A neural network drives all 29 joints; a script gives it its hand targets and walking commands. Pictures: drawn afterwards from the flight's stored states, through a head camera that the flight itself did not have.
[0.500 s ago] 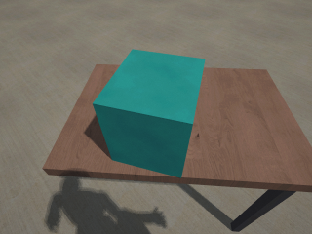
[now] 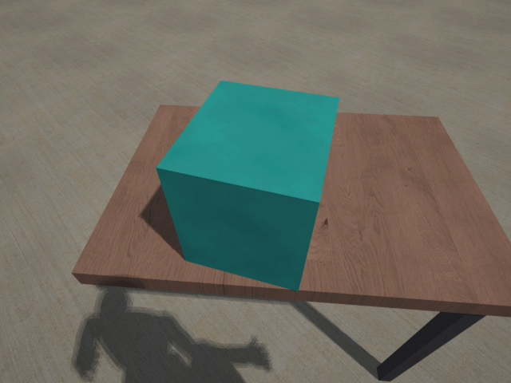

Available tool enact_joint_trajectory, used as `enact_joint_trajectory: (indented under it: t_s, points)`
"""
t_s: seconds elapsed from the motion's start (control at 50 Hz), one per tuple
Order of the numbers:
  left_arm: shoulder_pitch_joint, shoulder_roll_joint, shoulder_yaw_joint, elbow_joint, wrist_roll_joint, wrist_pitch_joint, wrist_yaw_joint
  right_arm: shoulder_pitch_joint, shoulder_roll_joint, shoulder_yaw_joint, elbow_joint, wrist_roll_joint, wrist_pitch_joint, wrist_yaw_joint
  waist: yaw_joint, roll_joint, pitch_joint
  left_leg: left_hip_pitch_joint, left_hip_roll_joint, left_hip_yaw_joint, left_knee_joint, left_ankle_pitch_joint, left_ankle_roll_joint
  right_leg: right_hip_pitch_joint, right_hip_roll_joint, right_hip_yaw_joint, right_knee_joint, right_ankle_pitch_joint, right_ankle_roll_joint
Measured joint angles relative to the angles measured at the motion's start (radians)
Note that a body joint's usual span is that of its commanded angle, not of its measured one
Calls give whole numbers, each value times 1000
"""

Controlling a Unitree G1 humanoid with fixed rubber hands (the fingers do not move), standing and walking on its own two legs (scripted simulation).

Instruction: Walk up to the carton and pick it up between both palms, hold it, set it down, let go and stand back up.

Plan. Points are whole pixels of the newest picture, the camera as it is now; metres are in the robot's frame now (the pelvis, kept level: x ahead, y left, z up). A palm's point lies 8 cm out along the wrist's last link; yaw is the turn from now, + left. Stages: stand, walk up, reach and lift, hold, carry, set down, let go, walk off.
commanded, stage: stand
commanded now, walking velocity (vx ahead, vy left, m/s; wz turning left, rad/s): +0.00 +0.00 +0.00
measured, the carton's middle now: (258, 183) +0.45 -0.01 +0.07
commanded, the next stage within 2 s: walk up in 0.46 s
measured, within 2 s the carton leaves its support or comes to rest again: neither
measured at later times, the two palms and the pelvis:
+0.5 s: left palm out of the picture +0.05 +0.31 -0.11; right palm out of the picture +0.06 -0.31 -0.11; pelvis +0.00 +0.00 +0.00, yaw +0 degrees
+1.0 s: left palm out of the picture +0.07 +0.35 -0.09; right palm out of the picture +0.06 -0.31 -0.12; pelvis -0.01 +0.01 -0.01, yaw -6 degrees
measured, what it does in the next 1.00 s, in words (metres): stands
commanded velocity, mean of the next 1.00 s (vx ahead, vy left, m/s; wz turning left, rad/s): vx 0.00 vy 0.00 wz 0.00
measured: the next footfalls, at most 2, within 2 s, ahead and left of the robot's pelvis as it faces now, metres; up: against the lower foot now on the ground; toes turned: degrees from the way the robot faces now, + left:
left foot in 1.28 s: +0.04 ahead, +0.21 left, +0.00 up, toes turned -8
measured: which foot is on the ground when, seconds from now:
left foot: down 0.00-1.00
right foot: down 0.00-1.00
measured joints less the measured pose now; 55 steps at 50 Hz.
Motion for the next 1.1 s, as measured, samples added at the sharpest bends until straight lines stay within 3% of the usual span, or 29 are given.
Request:
enact_joint_trajectory:
  t_s: [0.68, 0.9, 1.02, 1.06, 1.1]
  points:
    - [5, 2, 1, -4, 1, -2, 1, 16, -9, -11, 9, -5, 5, 5, -5, 8, 0, -8, -1, 2, 5, 2, 1, -10, -2, 1, 8, 1, 0]
    - [82, 59, 29, -107, 11, 5, 47, 6, -29, -50, -102, -25, 51, 42, -4, 5, 14, -56, -13, 73, 110, -60, 24, -109, -9, 74, 165, -62, 7]
    - [131, 81, 27, -167, 16, 17, 54, -14, -17, -45, -186, -26, 71, 56, -4, -1, 18, -97, -3, 126, 206, -118, 30, -166, -5, 48, 298, -136, -52]
    - [137, 64, 18, -181, 19, 9, 53, -22, -25, -40, -209, -27, 74, 58, -7, 33, 26, -125, 19, 116, 265, -148, 24, -164, 13, 43, 292, -141, -29]
    - [142, 56, 10, -207, 23, -2, 51, -30, -26, -39, -230, -25, 82, 61, 2, 44, 34, -162, 2, 46, 352, -244, 22, -176, 20, 55, 294, -136, -18]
